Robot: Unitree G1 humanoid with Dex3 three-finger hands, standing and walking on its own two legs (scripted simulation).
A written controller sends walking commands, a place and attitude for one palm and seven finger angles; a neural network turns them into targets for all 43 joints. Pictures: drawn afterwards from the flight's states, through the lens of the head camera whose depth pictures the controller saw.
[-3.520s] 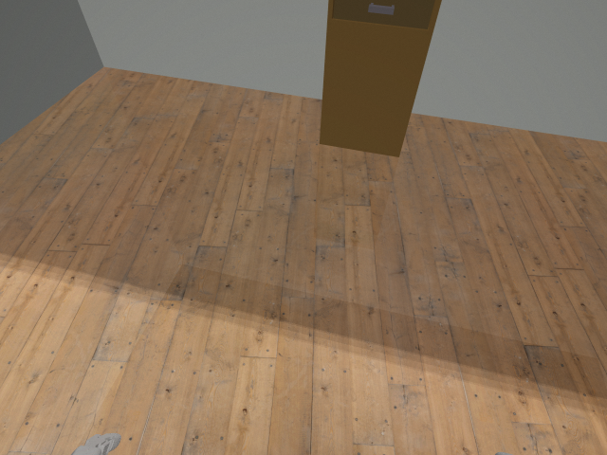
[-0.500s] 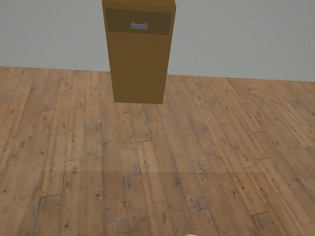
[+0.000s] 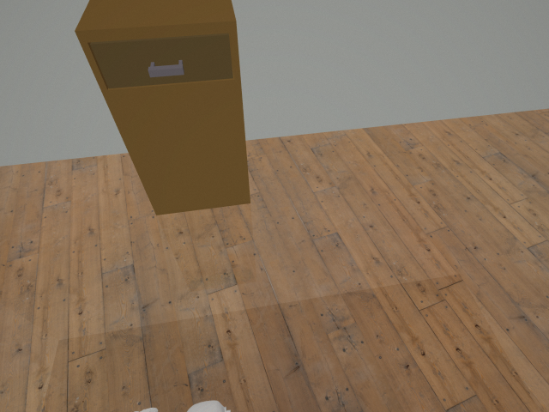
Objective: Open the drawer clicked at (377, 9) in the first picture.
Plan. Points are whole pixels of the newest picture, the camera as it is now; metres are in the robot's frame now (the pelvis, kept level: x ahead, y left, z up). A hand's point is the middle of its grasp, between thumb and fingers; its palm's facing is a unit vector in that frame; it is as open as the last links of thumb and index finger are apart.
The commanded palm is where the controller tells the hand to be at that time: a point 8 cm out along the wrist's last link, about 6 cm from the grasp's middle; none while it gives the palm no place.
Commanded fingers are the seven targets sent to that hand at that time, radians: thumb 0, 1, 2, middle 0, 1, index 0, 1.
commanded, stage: walk to a spot facing it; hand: left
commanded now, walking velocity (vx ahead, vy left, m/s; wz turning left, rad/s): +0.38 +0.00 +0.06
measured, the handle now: (166, 67) +1.03 +0.35 -0.04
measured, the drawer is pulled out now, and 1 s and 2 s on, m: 0.00 0.00 0.00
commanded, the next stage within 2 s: turn to face it in 0.24 s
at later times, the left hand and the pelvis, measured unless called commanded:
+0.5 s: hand (145, 369) +0.22 +0.24 -0.17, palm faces +0.02 -0.99 -0.16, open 7.4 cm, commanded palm none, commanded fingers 0.00 0.90 0.90 -0.20 -0.30 -0.20 -0.30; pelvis +0.20 +0.06 +0.01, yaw -1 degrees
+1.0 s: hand (156, 335) +0.28 +0.24 -0.18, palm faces +0.18 -0.97 -0.19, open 7.3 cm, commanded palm none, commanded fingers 0.00 0.90 0.90 -0.20 -0.30 -0.20 -0.30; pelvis +0.26 +0.05 +0.00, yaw +7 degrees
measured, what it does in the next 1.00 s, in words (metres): walks ahead: left foot, then right foot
